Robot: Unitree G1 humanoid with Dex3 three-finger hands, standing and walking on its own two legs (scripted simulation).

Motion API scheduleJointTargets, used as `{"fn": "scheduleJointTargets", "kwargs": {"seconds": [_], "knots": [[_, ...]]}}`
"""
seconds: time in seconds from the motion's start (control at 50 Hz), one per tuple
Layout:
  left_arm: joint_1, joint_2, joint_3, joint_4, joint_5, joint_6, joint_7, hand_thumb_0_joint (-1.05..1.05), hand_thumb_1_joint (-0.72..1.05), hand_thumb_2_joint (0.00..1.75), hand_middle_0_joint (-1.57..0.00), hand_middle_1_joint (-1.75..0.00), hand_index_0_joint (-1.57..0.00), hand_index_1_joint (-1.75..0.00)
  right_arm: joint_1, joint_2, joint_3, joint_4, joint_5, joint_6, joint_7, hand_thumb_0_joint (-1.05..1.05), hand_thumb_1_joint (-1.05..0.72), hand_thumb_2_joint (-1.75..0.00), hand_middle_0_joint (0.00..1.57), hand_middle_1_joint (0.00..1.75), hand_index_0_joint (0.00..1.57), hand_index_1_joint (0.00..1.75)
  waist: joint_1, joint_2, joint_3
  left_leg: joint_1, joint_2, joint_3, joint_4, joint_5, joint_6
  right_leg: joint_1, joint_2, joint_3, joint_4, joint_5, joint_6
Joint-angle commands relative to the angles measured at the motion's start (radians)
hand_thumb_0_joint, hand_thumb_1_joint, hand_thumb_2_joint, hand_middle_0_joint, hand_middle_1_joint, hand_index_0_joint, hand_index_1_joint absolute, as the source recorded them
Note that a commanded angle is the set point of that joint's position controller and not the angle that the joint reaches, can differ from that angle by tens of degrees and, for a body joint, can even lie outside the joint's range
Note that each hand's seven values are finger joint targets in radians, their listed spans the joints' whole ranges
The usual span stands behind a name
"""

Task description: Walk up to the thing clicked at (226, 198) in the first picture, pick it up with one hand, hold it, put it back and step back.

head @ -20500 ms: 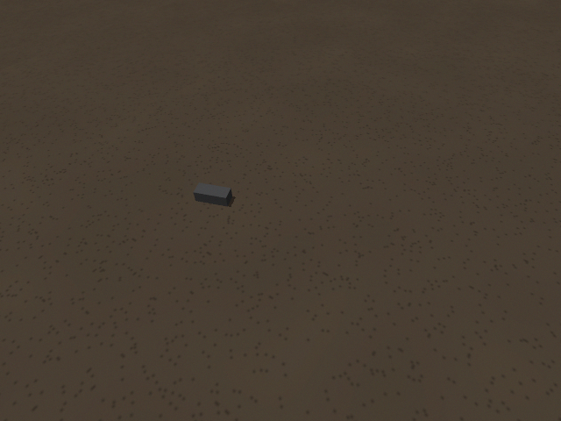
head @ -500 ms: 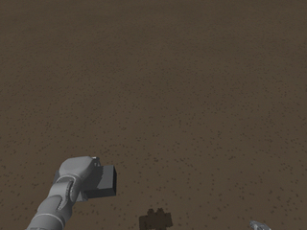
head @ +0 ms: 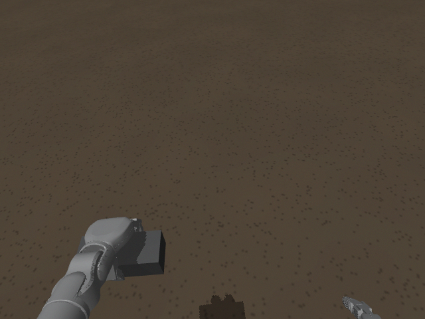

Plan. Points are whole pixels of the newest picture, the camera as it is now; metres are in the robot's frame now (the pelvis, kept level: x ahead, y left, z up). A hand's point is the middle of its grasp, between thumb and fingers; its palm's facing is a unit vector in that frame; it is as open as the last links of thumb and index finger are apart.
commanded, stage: hold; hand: left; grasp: from above
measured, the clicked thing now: (122, 254) +0.30 +0.22 -0.07
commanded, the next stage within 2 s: crouch in 0.84 s
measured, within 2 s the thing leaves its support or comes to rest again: neither
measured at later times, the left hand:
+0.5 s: hand (117, 254) +0.28 +0.22 -0.04, palm faces -0.48 -0.05 -0.88, open 10.3 cm
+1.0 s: hand (115, 251) +0.29 +0.22 -0.04, palm faces -0.47 -0.05 -0.88, open 10.3 cm
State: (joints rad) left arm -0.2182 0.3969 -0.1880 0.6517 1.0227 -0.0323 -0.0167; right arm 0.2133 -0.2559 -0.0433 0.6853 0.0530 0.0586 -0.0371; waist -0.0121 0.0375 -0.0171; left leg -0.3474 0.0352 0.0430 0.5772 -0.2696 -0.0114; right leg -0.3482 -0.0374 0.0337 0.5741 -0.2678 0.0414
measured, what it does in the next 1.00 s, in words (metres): stands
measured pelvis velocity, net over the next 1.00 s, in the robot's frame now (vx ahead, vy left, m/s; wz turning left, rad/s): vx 0.00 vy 0.00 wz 0.00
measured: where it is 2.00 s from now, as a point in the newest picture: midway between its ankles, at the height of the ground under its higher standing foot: outside the picture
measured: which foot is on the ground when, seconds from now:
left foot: down 0.00-1.00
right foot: down 0.00-1.00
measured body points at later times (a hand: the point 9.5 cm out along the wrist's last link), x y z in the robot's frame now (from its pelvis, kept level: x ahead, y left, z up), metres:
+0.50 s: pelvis +0.00 +0.00 +0.00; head +0.01 -0.02 +0.45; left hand +0.30 +0.22 +0.01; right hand +0.14 -0.26 -0.11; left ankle +0.02 +0.13 -0.73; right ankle +0.02 -0.15 -0.73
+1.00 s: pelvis +0.00 +0.00 +0.01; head +0.02 -0.02 +0.45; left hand +0.31 +0.22 +0.01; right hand +0.14 -0.26 -0.11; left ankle +0.02 +0.13 -0.73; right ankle +0.02 -0.15 -0.73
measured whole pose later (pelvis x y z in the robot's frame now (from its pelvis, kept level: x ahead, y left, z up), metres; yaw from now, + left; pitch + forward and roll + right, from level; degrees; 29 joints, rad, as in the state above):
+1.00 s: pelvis +0.00 +0.00 +0.01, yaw +0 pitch +1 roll +0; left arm -0.23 0.40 -0.19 0.66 1.02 -0.03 -0.02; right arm 0.20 -0.25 -0.04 0.70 0.06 0.08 -0.05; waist -0.01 0.04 0.00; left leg -0.29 0.03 0.04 0.52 -0.24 -0.01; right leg -0.29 -0.04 0.03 0.52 -0.25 0.04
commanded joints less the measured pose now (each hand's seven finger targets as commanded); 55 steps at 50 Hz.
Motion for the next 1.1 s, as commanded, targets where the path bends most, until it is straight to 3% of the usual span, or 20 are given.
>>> {"fn": "scheduleJointTargets", "kwargs": {"seconds": [0.0, 0.02, 0.16, 0.2, 0.26, 0.3, 0.36, 0.46, 0.5, 0.56, 0.6, 0.64, 0.78, 0.88, 0.92, 0.94, 0.96, 1.08], "knots": [[-0.360, 0.231, 0.122, -0.236, -0.007, -0.004, 0.047, 0.00, 0.63, 0.94, -0.98, -0.79, -0.99, -0.78, -0.078, -0.138, -0.045, -0.133, -0.002, -0.043, -0.014, 0.00, -0.90, -0.90, 0.20, 0.30, 0.20, 0.30, 0.006, 0.001, -0.257, 0.165, -0.044, -0.004, -0.086, 0.158, 0.015, 0.038, 0.061, -0.036, -0.102, 0.125, -0.044], [-0.372, 0.220, 0.114, -0.249, -0.010, -0.005, 0.044, 0.00, 0.63, 0.93, -0.98, -0.79, -0.99, -0.78, -0.074, -0.136, -0.044, -0.132, -0.004, -0.043, -0.014, 0.00, -0.90, -0.90, 0.20, 0.30, 0.20, 0.30, -0.002, -0.002, -0.265, 0.167, -0.044, -0.004, -0.085, 0.163, 0.017, 0.046, 0.060, -0.032, -0.103, 0.134, -0.041], [-0.360, 0.234, 0.124, -0.277, -0.012, -0.005, 0.030, 0.00, 0.63, 0.94, -0.97, -0.81, -0.99, -0.80, -0.092, -0.133, -0.040, -0.140, 0.001, -0.044, -0.018, 0.00, -0.90, -0.90, 0.20, 0.30, 0.20, 0.30, 0.015, 0.011, -0.254, 0.173, -0.044, -0.007, -0.105, 0.145, 0.014, 0.055, 0.060, -0.034, -0.117, 0.110, -0.045], [-0.367, 0.204, 0.092, -0.267, -0.015, -0.005, 0.022, 0.00, 0.65, 0.95, -1.00, -0.79, -1.01, -0.79, -0.092, -0.131, -0.038, -0.137, 0.001, -0.044, -0.019, 0.00, -0.90, -0.90, 0.20, 0.30, 0.20, 0.30, 0.006, 0.007, -0.253, 0.188, -0.038, -0.012, -0.108, 0.165, 0.013, 0.053, 0.064, -0.038, -0.113, 0.128, -0.046], [-0.346, 0.222, 0.115, -0.269, -0.018, -0.005, 0.020, 0.00, 0.63, 0.94, -0.99, -0.79, -0.99, -0.78, -0.093, -0.131, -0.040, -0.140, 0.004, -0.042, -0.022, 0.00, -0.90, -0.90, 0.20, 0.30, 0.20, 0.30, 0.016, 0.009, -0.263, 0.196, -0.041, -0.009, -0.109, 0.193, 0.013, 0.070, 0.062, -0.038, -0.114, 0.153, -0.046], [-0.330, 0.210, 0.106, -0.240, -0.019, -0.002, 0.023, 0.00, 0.64, 0.93, -0.99, -0.80, -1.00, -0.79, -0.098, -0.129, -0.037, -0.134, 0.002, -0.039, -0.022, 0.00, -0.90, -0.90, 0.20, 0.30, 0.20, 0.30, 0.008, -0.013, -0.246, 0.191, -0.042, -0.008, -0.106, 0.205, 0.015, 0.066, 0.062, -0.038, -0.117, 0.164, -0.043], [-0.368, 0.241, 0.129, -0.246, -0.014, -0.011, 0.031, 0.00, 0.63, 0.95, -0.99, -0.80, -1.00, -0.80, -0.092, -0.133, -0.038, -0.130, 0.001, -0.037, -0.024, 0.00, -0.90, -0.90, 0.20, 0.30, 0.20, 0.30, 0.007, 0.002, -0.258, 0.194, -0.045, -0.004, -0.105, 0.194, 0.016, 0.069, 0.060, -0.033, -0.121, 0.157, -0.042], [-0.385, 0.224, 0.111, -0.254, -0.011, -0.015, 0.038, 0.00, 0.63, 1.00, -1.02, -0.80, -1.01, -0.81, -0.098, -0.130, -0.039, -0.132, 0.000, -0.034, -0.024, 0.00, -0.90, -0.90, 0.20, 0.30, 0.20, 0.30, 0.003, 0.002, -0.266, 0.209, -0.047, -0.002, -0.104, 0.220, 0.018, 0.076, 0.056, -0.032, -0.121, 0.186, -0.041], [-0.362, 0.245, 0.139, -0.243, -0.008, -0.009, 0.045, 0.00, 0.65, 0.98, -1.00, -0.83, -1.01, -0.82, -0.093, -0.130, -0.041, -0.129, -0.001, -0.033, -0.025, 0.00, -0.90, -0.90, 0.20, 0.30, 0.20, 0.30, 0.018, 0.008, -0.280, 0.202, -0.047, -0.001, -0.104, 0.229, 0.016, 0.088, 0.057, -0.034, -0.121, 0.190, -0.042], [-0.364, 0.212, 0.105, -0.236, -0.008, -0.009, 0.041, 0.00, 0.64, 0.98, -1.00, -0.82, -1.00, -0.82, -0.098, -0.128, -0.040, -0.131, 0.000, -0.031, -0.023, 0.00, -0.90, -0.90, 0.20, 0.30, 0.20, 0.30, 0.007, -0.006, -0.256, 0.198, -0.046, -0.002, -0.110, 0.205, 0.017, 0.075, 0.057, -0.034, -0.127, 0.170, -0.042], [-0.342, 0.233, 0.129, -0.217, -0.006, -0.007, 0.041, 0.00, 0.62, 0.99, -1.00, -0.81, -0.99, -0.82, -0.093, -0.132, -0.042, -0.132, 0.001, -0.029, -0.024, 0.00, -0.90, -0.90, 0.20, 0.30, 0.20, 0.30, 0.011, -0.002, -0.242, 0.190, -0.044, -0.004, -0.117, 0.187, 0.017, 0.074, 0.058, -0.035, -0.132, 0.149, -0.045], [-0.363, 0.219, 0.106, -0.249, -0.010, -0.016, 0.035, 0.00, 0.62, 0.99, -0.99, -0.81, -0.99, -0.82, -0.099, -0.131, -0.042, -0.137, 0.000, -0.029, -0.022, 0.00, -0.90, -0.90, 0.20, 0.30, 0.20, 0.30, 0.016, 0.012, -0.249, 0.199, -0.043, -0.007, -0.123, 0.179, 0.013, 0.075, 0.058, -0.039, -0.134, 0.139, -0.048], [-0.387, 0.239, 0.124, -0.264, -0.010, -0.014, 0.042, 0.00, 0.62, 0.99, -0.98, -0.83, -0.98, -0.83, -0.088, -0.134, -0.044, -0.130, 0.002, -0.027, -0.024, 0.00, -0.90, -0.90, 0.20, 0.30, 0.20, 0.30, 0.011, 0.033, -0.282, 0.230, -0.039, -0.006, -0.118, 0.223, 0.010, 0.080, 0.059, -0.039, -0.128, 0.179, -0.048], [-0.358, 0.212, 0.111, -0.204, -0.005, -0.006, 0.055, 0.00, 0.62, 0.99, -0.98, -0.83, -0.99, -0.82, -0.087, -0.133, -0.045, -0.121, -0.001, -0.026, -0.021, 0.00, -0.90, -0.90, 0.20, 0.30, 0.20, 0.30, 0.012, -0.001, -0.255, 0.210, -0.043, -0.006, -0.114, 0.237, 0.011, 0.087, 0.057, -0.042, -0.130, 0.193, -0.046], [-0.359, 0.230, 0.123, -0.195, 0.000, -0.003, 0.053, 0.00, 0.67, 0.99, -0.97, -0.86, -1.01, -0.82, -0.082, -0.137, -0.048, -0.120, -0.001, -0.024, -0.021, 0.00, -0.90, -0.91, 0.20, 0.30, 0.20, 0.30, 0.011, -0.009, -0.257, 0.207, -0.044, -0.005, -0.112, 0.243, 0.015, 0.094, 0.057, -0.040, -0.130, 0.202, -0.044], [-0.359, 0.204, 0.102, -0.209, -0.006, -0.004, 0.050, 0.00, 0.59, 0.92, -0.89, -0.83, -0.93, -0.79, -0.082, -0.132, -0.048, -0.124, -0.002, -0.025, -0.020, 0.00, -0.87, -0.89, 0.20, 0.30, 0.20, 0.30, 0.009, -0.018, -0.262, 0.207, -0.042, -0.005, -0.114, 0.240, 0.016, 0.100, 0.057, -0.043, -0.131, 0.201, -0.044], [-0.355, 0.207, 0.104, -0.206, -0.006, -0.004, 0.051, 0.00, 0.57, 0.93, -0.93, -0.83, -0.95, -0.82, -0.088, -0.132, -0.046, -0.125, 0.000, -0.022, -0.020, 0.00, -0.90, -0.90, 0.20, 0.30, 0.20, 0.30, 0.010, -0.007, -0.252, 0.207, -0.046, -0.004, -0.115, 0.238, 0.016, 0.090, 0.054, -0.039, -0.133, 0.202, -0.044], [-0.336, 0.192, 0.107, -0.118, 0.014, -0.039, 0.089, 0.00, 0.60, 0.97, -0.96, -0.84, -0.97, -0.84, -0.075, -0.132, -0.048, -0.118, -0.008, -0.012, -0.017, 0.00, -0.90, -0.90, 0.20, 0.30, 0.20, 0.30, -0.006, -0.036, -0.203, 0.147, -0.047, -0.009, -0.098, 0.172, 0.015, 0.033, 0.053, -0.040, -0.121, 0.136, -0.045]]}}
